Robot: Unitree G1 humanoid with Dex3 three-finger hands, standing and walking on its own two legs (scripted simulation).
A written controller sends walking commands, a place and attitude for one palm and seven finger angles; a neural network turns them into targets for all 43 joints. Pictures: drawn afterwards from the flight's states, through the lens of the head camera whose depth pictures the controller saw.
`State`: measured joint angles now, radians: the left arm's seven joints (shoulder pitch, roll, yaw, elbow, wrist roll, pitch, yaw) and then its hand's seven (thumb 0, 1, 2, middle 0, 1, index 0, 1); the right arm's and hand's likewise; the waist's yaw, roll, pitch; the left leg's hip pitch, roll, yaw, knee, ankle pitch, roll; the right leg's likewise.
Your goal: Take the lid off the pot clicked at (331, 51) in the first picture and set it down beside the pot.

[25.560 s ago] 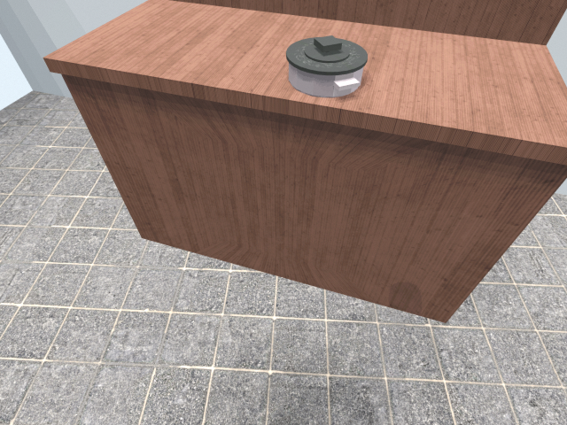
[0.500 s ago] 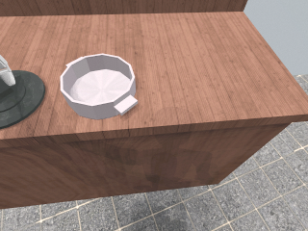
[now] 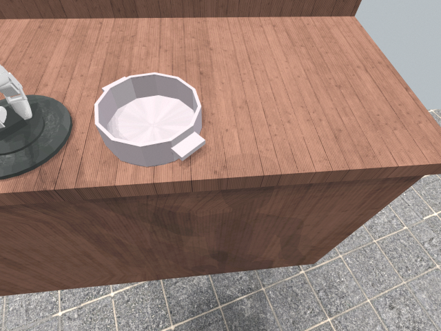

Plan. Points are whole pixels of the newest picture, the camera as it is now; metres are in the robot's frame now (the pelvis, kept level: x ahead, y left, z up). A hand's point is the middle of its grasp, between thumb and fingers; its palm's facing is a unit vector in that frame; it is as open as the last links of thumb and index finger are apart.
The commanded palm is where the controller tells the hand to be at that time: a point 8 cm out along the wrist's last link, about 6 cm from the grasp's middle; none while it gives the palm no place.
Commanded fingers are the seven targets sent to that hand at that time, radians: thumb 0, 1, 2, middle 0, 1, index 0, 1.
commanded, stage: open the fingers wide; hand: left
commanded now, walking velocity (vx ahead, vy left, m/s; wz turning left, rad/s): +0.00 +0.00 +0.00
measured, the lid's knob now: (4, 122) +0.45 +0.35 +0.12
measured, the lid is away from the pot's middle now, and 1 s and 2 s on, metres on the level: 0.24 0.24 0.24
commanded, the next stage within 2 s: raise the empty hand in 1.12 s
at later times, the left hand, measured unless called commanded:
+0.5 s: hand out of the picture +0.45 +0.35 +0.15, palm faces -0.34 -0.11 -0.94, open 6.3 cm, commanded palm +0.45 +0.34 +0.20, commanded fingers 0.00 0.07 1.03 -0.63 -0.70 -0.64 -0.70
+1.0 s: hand out of the picture +0.47 +0.36 +0.16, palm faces -0.31 -0.10 -0.95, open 9.1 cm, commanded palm +0.46 +0.34 +0.20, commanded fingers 0.00 -0.20 1.05 -0.63 -0.31 -0.63 -0.31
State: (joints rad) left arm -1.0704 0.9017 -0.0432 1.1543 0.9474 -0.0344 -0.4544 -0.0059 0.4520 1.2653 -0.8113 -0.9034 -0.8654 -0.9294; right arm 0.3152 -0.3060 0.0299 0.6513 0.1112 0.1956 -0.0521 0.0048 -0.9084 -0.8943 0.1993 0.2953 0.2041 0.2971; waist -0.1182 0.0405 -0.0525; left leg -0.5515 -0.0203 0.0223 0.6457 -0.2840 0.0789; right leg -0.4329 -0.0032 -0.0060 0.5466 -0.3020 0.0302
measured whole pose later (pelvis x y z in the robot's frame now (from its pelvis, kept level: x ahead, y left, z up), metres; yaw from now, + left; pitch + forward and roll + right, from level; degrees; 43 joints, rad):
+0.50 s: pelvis +0.00 +0.00 +0.00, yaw +0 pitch +12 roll -3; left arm -1.01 0.92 0.01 1.04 0.95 -0.11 -0.43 0.02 0.38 1.19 -0.70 -0.81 -0.72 -0.82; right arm 0.28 -0.30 0.02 0.63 0.11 0.26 -0.05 0.00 -0.91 -0.89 0.20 0.30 0.20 0.30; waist -0.10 0.04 -0.05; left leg -0.59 -0.01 0.02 0.68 -0.30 0.08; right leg -0.47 0.00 0.00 0.57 -0.31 0.03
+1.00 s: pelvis +0.01 +0.01 -0.01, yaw -1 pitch +13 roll -3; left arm -1.03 0.95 0.00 1.00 0.94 -0.09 -0.44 0.02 0.07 1.21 -0.60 -0.45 -0.60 -0.45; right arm 0.30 -0.30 0.02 0.61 0.12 0.27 -0.04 0.00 -0.91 -0.89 0.20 0.30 0.20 0.30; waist -0.10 0.04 -0.06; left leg -0.61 -0.02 0.04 0.69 -0.32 0.09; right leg -0.49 0.00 0.01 0.59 -0.33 0.04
